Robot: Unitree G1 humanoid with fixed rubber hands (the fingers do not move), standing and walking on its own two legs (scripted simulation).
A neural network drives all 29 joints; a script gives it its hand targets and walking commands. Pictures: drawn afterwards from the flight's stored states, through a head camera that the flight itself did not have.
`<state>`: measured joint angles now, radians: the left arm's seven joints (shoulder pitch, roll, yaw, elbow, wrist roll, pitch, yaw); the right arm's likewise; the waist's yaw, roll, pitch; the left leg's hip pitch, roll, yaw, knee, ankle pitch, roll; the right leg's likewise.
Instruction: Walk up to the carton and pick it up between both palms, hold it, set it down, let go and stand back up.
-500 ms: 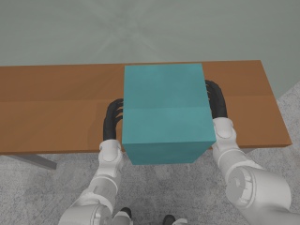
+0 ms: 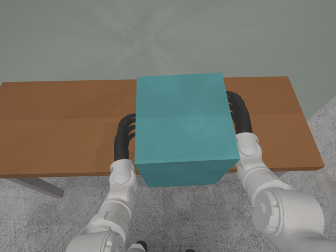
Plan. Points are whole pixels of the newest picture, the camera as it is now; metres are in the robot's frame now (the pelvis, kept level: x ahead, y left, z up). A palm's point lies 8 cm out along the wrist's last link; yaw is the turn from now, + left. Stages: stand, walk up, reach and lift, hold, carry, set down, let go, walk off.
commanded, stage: reach and lift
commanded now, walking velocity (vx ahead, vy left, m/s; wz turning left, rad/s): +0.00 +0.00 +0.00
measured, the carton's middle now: (180, 137) +0.42 +0.01 -0.04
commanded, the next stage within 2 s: none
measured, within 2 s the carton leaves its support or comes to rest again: neither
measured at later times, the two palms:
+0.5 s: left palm (118, 147) +0.35 +0.15 +0.03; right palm (250, 117) +0.41 -0.14 +0.07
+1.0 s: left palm (103, 130) +0.34 +0.15 +0.11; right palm (266, 109) +0.38 -0.13 +0.15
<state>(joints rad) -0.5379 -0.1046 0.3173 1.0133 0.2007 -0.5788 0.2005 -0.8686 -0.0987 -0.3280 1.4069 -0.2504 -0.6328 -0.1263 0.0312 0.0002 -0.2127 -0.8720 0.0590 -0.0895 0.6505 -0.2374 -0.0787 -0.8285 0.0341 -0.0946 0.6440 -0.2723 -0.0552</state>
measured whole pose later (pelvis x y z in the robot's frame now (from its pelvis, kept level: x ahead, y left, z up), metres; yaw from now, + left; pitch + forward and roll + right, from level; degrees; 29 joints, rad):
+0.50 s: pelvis -0.02 +0.00 +0.00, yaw +0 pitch +20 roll -1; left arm -0.56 -0.10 0.32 1.01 0.17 -0.48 0.19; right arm -0.87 -0.10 -0.27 1.34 -0.21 -0.49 -0.13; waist 0.03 0.00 -0.25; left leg -0.78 0.06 -0.09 0.65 -0.23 -0.08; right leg -0.74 0.03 -0.09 0.64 -0.26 -0.05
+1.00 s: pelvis -0.04 +0.01 +0.01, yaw +1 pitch +8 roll -1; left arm -0.69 -0.07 0.29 0.97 0.17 -0.10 0.12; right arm -0.87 -0.10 -0.26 1.19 -0.09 -0.14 -0.16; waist 0.03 0.00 -0.21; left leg -0.56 0.04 -0.09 0.65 -0.23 -0.06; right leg -0.51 0.01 -0.09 0.64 -0.27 -0.04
